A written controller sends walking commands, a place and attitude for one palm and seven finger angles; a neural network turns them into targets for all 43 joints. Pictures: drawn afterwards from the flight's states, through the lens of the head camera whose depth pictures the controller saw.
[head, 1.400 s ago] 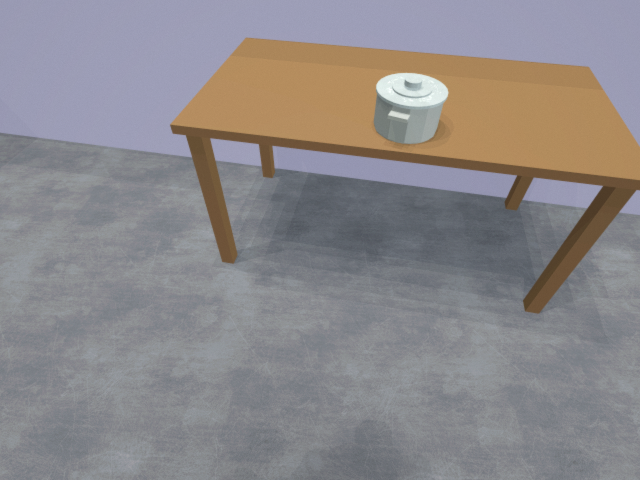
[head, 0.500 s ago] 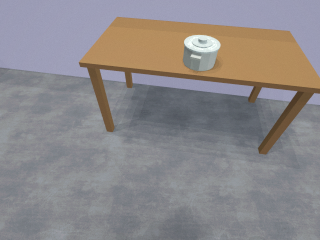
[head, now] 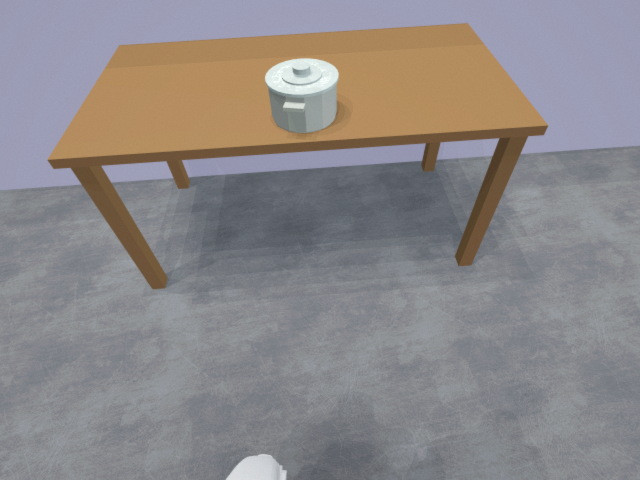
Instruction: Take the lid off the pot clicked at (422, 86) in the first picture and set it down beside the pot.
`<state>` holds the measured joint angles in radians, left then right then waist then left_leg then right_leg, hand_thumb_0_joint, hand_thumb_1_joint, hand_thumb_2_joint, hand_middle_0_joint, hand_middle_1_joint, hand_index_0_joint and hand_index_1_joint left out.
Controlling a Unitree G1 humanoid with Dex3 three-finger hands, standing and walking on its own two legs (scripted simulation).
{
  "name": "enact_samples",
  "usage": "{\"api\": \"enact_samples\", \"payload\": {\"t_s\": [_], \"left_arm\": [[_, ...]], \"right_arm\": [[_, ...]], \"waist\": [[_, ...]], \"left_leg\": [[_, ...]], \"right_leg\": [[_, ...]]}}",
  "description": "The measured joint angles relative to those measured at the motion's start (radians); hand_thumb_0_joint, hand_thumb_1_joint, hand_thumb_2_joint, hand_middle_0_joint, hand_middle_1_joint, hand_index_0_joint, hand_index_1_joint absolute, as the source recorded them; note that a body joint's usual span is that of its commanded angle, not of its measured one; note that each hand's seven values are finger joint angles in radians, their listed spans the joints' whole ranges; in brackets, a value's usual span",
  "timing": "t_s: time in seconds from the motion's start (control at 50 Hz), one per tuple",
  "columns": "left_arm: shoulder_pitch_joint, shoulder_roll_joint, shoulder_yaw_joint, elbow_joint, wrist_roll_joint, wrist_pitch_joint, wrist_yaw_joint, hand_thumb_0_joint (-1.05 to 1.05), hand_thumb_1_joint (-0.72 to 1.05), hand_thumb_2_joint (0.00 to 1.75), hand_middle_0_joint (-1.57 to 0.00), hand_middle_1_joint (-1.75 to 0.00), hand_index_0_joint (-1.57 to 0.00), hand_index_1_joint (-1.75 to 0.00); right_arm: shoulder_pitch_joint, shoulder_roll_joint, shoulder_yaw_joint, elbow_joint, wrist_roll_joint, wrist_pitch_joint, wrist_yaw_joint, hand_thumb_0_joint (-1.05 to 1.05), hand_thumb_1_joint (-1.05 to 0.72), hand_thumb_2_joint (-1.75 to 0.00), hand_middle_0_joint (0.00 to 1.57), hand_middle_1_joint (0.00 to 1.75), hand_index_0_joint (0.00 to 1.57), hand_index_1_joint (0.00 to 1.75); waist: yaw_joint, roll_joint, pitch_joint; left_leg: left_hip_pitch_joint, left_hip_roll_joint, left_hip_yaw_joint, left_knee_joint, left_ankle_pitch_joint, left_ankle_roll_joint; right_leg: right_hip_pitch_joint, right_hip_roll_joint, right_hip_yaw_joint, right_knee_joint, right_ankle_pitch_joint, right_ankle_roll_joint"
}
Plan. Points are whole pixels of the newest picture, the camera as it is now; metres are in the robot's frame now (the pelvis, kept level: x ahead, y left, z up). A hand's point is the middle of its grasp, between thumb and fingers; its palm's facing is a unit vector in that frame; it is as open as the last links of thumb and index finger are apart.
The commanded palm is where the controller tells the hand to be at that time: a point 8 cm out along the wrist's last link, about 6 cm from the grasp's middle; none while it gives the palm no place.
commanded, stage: walk to a spot facing it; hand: left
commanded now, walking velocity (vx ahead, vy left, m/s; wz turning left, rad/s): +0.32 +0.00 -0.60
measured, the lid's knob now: (301, 68) +1.03 +0.16 +0.00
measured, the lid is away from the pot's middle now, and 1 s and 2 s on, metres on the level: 0.00 0.00 0.00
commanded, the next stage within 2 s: turn to face it in 0.64 s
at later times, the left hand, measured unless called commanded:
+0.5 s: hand (222, 370) +0.30 +0.21 -0.17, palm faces -0.29 -0.93 -0.24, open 7.4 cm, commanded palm none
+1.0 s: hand (314, 320) +0.41 +0.06 -0.17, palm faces -0.42 -0.89 -0.16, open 7.4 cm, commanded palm none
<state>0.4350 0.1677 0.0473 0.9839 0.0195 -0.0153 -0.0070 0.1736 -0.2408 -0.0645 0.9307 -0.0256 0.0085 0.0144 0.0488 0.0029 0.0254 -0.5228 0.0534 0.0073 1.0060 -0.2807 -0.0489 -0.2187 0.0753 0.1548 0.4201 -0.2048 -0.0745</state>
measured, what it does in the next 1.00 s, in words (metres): walks ahead, turning right: left foot, then right foot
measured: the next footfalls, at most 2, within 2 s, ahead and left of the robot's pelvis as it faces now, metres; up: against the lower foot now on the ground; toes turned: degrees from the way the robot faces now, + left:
left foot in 0.22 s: +0.14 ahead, +0.17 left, +0.00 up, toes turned -8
right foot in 0.62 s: +0.30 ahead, -0.15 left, +0.00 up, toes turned -31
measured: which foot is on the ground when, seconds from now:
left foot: up 0.00-0.20, down 0.22-0.62, up 0.64-1.00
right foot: down 0.00-0.20, up 0.22-0.60, down 0.62-1.00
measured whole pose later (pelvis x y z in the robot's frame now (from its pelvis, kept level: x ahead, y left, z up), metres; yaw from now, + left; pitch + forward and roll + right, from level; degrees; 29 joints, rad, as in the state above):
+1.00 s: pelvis +0.23 -0.03 -0.02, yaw -25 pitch -1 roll -1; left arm 0.15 0.15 0.02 0.93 0.02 0.03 0.02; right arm 0.33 -0.15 -0.02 0.98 -0.02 0.01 -0.02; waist -0.04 0.00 -0.02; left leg -0.33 0.07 0.05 0.72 -0.37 -0.01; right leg -0.32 0.03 -0.13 0.49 -0.15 -0.08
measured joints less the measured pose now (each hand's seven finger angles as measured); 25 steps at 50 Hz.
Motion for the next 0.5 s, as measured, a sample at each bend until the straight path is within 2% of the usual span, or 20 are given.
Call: {"api": "enact_samples", "payload": {"t_s": [0.06, 0.14, 0.2, 0.22, 0.24, 0.28, 0.32, 0.36, 0.44, 0.5], "left_arm": [[0.013, 0.000, 0.004, 0.002, 0.003, -0.004, 0.001, 0.01, 0.91, 0.90, -0.20, -0.30, -0.20, -0.30], [0.014, 0.009, 0.013, -0.008, 0.008, -0.004, 0.005, 0.01, 0.91, 0.90, -0.20, -0.30, -0.20, -0.30], [0.016, 0.023, 0.023, -0.018, 0.006, 0.001, 0.007, 0.01, 0.91, 0.90, -0.20, -0.30, -0.20, -0.30], [0.022, 0.026, 0.027, -0.023, 0.002, 0.002, 0.005, 0.01, 0.91, 0.90, -0.20, -0.30, -0.20, -0.30], [0.012, 0.035, 0.034, -0.017, 0.000, 0.006, 0.003, 0.01, 0.91, 0.90, -0.20, -0.30, -0.20, -0.30], [-0.021, 0.063, 0.049, -0.002, 0.005, 0.016, -0.003, 0.01, 0.91, 0.90, -0.20, -0.30, -0.20, -0.30], [-0.051, 0.089, 0.063, -0.006, 0.012, 0.020, -0.012, 0.01, 0.91, 0.90, -0.20, -0.30, -0.20, -0.30], [-0.085, 0.107, 0.069, -0.023, 0.015, 0.025, -0.022, 0.01, 0.91, 0.90, -0.20, -0.30, -0.19, -0.30], [-0.165, 0.118, 0.066, -0.071, 0.014, 0.032, -0.031, 0.01, 0.91, 0.90, -0.19, -0.30, -0.19, -0.30], [-0.231, 0.106, 0.055, -0.099, 0.010, 0.038, -0.036, 0.01, 0.92, 0.90, -0.19, -0.30, -0.19, -0.30]], "right_arm": [[-0.009, 0.002, -0.003, -0.014, 0.002, -0.005, -0.003, 0.00, -0.90, -0.90, 0.19, 0.30, 0.20, 0.30], [-0.020, 0.012, 0.000, -0.028, 0.009, -0.013, -0.006, 0.00, -0.91, -0.90, 0.19, 0.30, 0.20, 0.30], [-0.022, 0.025, 0.014, -0.046, 0.015, -0.037, -0.012, 0.00, -0.90, -0.90, 0.19, 0.30, 0.20, 0.30], [-0.018, 0.023, 0.020, -0.059, 0.015, -0.051, -0.014, 0.00, -0.90, -0.90, 0.19, 0.30, 0.20, 0.30], [-0.019, 0.031, 0.023, -0.064, 0.012, -0.062, -0.018, 0.00, -0.90, -0.90, 0.20, 0.30, 0.20, 0.30], [-0.003, 0.058, 0.033, -0.067, 0.006, -0.066, -0.019, 0.00, -0.90, -0.90, 0.20, 0.30, 0.20, 0.30], [0.036, 0.079, 0.044, -0.062, 0.003, -0.067, -0.020, 0.00, -0.90, -0.90, 0.20, 0.30, 0.21, 0.30], [0.078, 0.090, 0.049, -0.044, 0.005, -0.072, -0.026, 0.00, -0.90, -0.90, 0.20, 0.30, 0.21, 0.30], [0.152, 0.092, 0.053, 0.006, 0.007, -0.078, -0.038, 0.00, -0.90, -0.90, 0.20, 0.30, 0.21, 0.30], [0.192, 0.080, 0.049, 0.039, 0.005, -0.069, -0.041, 0.00, -0.90, -0.90, 0.20, 0.30, 0.20, 0.30]], "waist": [[0.009, 0.001, -0.012], [0.031, -0.005, -0.027], [0.037, -0.018, -0.039], [0.032, -0.007, -0.049], [0.022, -0.014, -0.048], [0.011, -0.050, -0.038], [0.001, -0.071, -0.046], [-0.007, -0.079, -0.048], [-0.023, -0.072, -0.022], [-0.043, -0.051, 0.017]], "left_leg": [[0.011, -0.001, -0.012, -0.089, 0.002, -0.003], [0.073, -0.026, -0.018, -0.247, -0.038, 0.004], [0.183, -0.048, -0.014, -0.448, -0.015, 0.014], [0.220, -0.037, -0.024, -0.512, -0.008, 0.024], [0.221, -0.037, -0.013, -0.503, 0.046, 0.030], [0.251, -0.040, 0.030, -0.474, 0.019, 0.039], [0.301, -0.032, 0.064, -0.508, -0.008, 0.040], [0.350, -0.022, 0.092, -0.557, -0.011, 0.037], [0.432, -0.004, 0.146, -0.621, -0.021, 0.031], [0.478, 0.015, 0.185, -0.629, -0.051, 0.017]], "right_leg": [[0.020, 0.006, 0.031, -0.025, -0.002, 0.006], [0.039, 0.011, 0.076, -0.019, -0.032, 0.022], [0.029, 0.022, 0.116, 0.056, -0.094, 0.042], [0.003, 0.038, 0.110, 0.124, -0.141, 0.036], [-0.040, 0.032, 0.078, 0.235, -0.200, 0.037], [-0.134, -0.004, -0.001, 0.468, -0.238, 0.046], [-0.227, -0.041, -0.077, 0.624, -0.194, 0.059], [-0.307, -0.077, -0.127, 0.710, -0.127, 0.073], [-0.417, -0.128, -0.175, 0.708, -0.044, 0.092], [-0.431, -0.144, -0.212, 0.548, -0.003, 0.093]]}}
